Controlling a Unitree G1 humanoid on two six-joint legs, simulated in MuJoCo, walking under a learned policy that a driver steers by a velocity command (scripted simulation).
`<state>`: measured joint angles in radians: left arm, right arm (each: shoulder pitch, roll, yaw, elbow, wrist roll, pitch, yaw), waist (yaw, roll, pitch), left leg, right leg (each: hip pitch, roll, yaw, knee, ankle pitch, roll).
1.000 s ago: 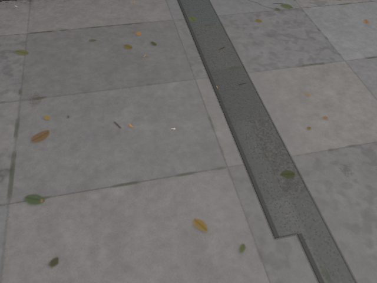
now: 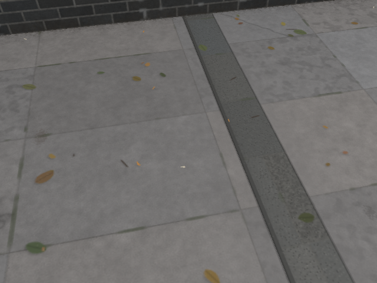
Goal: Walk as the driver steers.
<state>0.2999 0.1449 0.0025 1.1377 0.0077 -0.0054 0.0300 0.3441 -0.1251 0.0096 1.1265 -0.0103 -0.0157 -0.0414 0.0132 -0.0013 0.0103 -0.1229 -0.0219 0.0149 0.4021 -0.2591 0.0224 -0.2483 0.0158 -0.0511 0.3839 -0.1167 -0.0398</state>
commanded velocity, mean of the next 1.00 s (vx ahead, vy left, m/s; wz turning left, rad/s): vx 0.20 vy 0.00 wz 0.09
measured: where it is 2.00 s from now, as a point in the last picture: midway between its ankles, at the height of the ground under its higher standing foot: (171, 231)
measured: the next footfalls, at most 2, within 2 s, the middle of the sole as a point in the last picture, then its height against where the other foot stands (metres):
left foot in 1.16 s outside the picture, level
right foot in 1.72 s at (188, 209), level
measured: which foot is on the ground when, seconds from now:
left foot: down 0.00-0.70, up 0.72-1.00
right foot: down 0.00-1.00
